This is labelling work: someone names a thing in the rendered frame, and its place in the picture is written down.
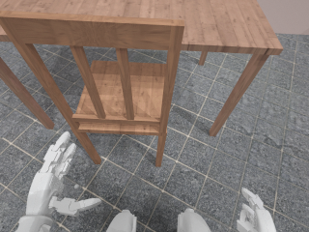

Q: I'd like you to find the left robot forearm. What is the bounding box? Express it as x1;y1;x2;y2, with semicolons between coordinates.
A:
15;215;53;232

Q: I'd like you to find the table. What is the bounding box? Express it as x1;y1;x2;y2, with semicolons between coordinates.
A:
0;0;284;136

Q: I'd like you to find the left robot hand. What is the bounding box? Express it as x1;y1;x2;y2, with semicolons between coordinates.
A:
25;131;101;218

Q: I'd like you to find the chair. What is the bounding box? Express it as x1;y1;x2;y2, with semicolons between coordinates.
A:
0;10;184;167

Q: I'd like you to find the robot left thigh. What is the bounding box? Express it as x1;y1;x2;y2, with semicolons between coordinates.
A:
106;212;137;232

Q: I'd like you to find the right robot hand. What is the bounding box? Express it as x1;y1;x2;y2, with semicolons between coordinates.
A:
237;188;277;232

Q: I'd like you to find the right robot shin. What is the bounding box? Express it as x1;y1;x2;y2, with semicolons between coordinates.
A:
184;208;194;213

